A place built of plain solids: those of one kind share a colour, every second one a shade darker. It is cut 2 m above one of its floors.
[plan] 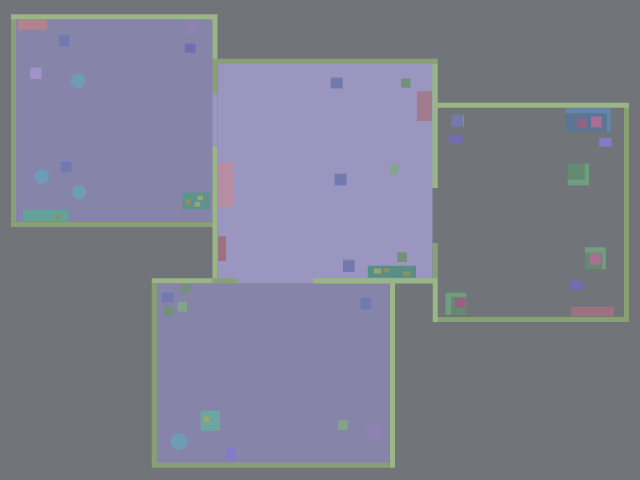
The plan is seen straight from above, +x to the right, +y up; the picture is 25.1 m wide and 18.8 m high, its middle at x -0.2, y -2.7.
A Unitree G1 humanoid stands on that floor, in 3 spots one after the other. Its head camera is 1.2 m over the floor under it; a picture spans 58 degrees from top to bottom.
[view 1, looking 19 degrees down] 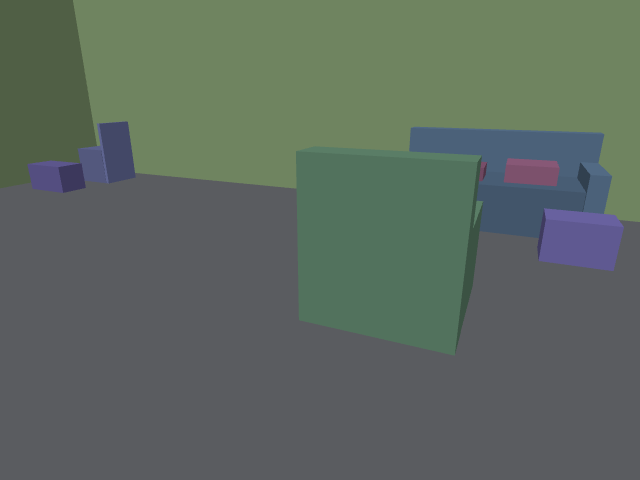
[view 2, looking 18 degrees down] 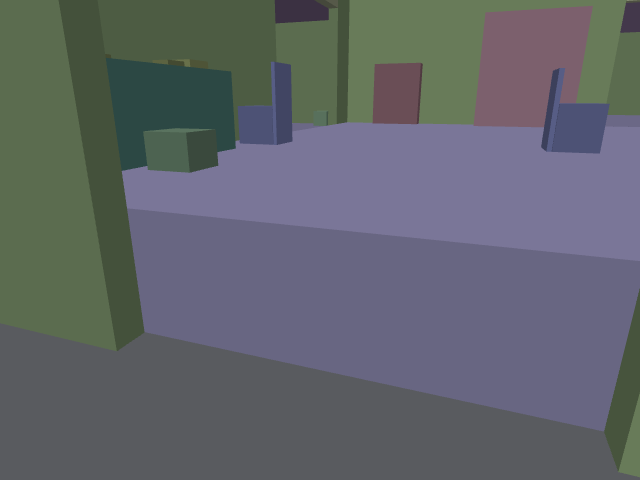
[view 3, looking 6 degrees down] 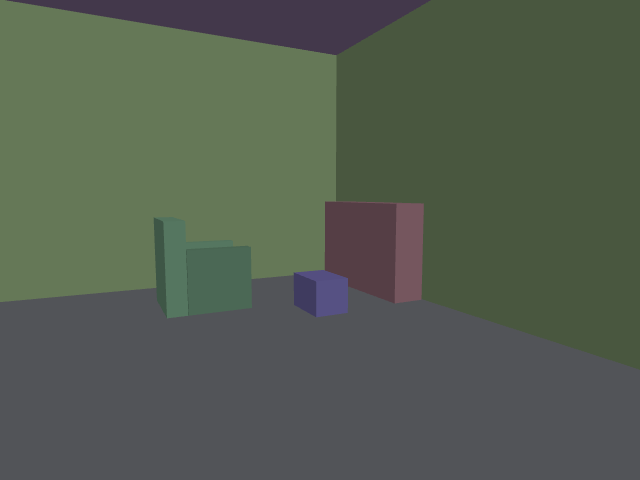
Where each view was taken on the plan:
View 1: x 10.47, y -2.45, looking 114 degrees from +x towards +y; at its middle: armchair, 2.19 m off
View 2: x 5.84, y -1.22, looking -160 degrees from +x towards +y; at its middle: floor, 1.82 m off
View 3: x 5.84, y -2.45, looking -27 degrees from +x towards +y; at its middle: wall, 6.62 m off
